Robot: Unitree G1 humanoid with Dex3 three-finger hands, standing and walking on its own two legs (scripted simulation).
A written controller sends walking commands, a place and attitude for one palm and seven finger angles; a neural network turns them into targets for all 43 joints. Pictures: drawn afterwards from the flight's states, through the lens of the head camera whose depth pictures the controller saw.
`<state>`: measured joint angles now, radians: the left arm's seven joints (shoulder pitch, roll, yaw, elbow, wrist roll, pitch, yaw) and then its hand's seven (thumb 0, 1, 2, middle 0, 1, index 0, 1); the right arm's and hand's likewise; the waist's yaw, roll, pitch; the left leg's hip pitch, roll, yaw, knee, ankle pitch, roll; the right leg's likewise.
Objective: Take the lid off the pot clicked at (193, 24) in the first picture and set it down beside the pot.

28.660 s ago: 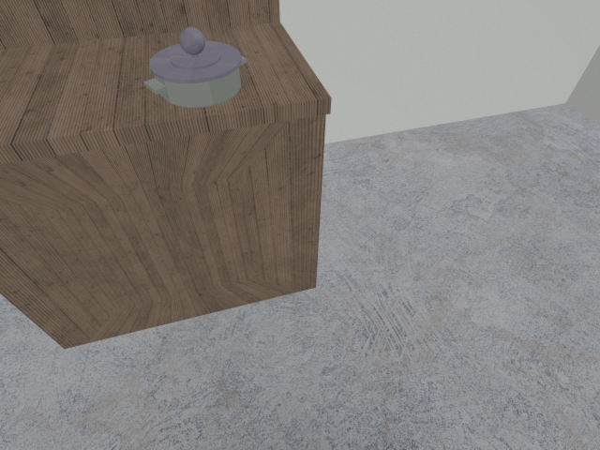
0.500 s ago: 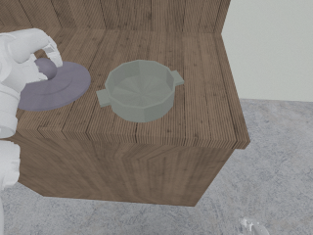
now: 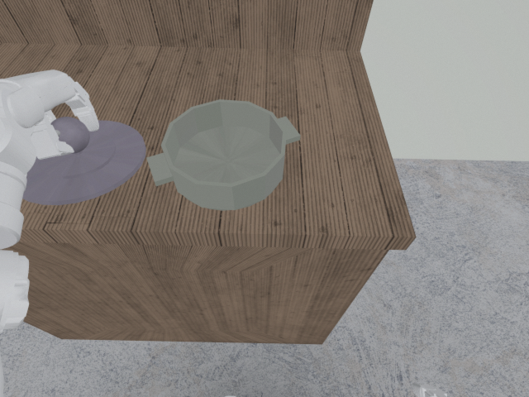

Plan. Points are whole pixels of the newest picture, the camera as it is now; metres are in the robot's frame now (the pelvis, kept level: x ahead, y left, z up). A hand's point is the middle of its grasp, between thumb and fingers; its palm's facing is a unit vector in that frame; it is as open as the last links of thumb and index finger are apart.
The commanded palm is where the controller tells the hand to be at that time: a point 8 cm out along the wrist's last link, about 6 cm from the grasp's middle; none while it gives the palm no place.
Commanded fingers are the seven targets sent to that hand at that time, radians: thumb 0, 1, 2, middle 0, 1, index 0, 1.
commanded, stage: lower the lid onto the table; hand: left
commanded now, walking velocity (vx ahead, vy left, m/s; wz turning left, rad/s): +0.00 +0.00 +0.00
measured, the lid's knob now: (69, 135) +0.46 +0.30 +0.13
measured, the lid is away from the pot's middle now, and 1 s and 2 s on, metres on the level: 0.23 0.24 0.24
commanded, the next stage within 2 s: open the fingers wide in 0.16 s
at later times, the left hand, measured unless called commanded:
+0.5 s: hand (53, 142) +0.43 +0.31 +0.15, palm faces -0.37 -0.11 -0.92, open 8.5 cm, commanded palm +0.44 +0.31 +0.22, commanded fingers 0.00 0.19 1.19 -0.82 -0.70 -0.80 -0.71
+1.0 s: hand (56, 137) +0.44 +0.30 +0.15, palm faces -0.36 -0.10 -0.93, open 9.5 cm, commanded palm +0.44 +0.31 +0.22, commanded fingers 0.00 -0.13 0.96 -0.54 -0.55 -0.54 -0.55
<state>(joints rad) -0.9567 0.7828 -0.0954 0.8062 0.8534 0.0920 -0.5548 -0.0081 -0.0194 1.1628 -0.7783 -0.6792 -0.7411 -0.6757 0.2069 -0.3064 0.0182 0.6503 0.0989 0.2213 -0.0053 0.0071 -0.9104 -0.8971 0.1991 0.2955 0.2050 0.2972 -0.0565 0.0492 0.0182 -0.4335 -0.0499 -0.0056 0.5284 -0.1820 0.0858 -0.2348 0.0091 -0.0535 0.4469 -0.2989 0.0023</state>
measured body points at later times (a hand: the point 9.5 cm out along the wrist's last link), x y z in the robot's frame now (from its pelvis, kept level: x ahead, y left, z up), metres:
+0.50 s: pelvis +0.00 -0.01 +0.00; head +0.05 -0.01 +0.44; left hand +0.44 +0.31 +0.20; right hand +0.09 -0.27 -0.13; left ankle +0.05 +0.06 -0.73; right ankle -0.05 -0.13 -0.73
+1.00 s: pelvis +0.00 +0.00 +0.00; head +0.05 +0.00 +0.44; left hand +0.45 +0.31 +0.20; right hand +0.08 -0.28 -0.13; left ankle +0.05 +0.06 -0.73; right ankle -0.05 -0.13 -0.73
